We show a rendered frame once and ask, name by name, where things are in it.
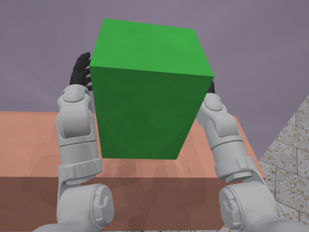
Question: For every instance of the robot left hand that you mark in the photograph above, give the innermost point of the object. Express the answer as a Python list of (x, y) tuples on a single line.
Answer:
[(80, 72)]

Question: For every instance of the left robot forearm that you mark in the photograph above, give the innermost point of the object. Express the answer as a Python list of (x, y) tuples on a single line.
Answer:
[(76, 134)]

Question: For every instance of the pedestal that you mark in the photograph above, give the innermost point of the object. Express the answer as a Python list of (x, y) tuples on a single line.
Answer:
[(148, 194)]

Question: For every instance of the left robot upper arm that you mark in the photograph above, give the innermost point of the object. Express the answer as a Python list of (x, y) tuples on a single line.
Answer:
[(86, 208)]

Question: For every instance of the right robot upper arm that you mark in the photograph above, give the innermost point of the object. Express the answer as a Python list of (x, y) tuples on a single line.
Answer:
[(250, 207)]

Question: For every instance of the right robot forearm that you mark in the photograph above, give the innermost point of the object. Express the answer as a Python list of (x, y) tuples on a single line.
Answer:
[(232, 160)]

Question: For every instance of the carton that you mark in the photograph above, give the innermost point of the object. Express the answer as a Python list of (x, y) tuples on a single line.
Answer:
[(149, 82)]

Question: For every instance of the robot right hand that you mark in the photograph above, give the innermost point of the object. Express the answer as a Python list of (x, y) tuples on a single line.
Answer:
[(211, 88)]

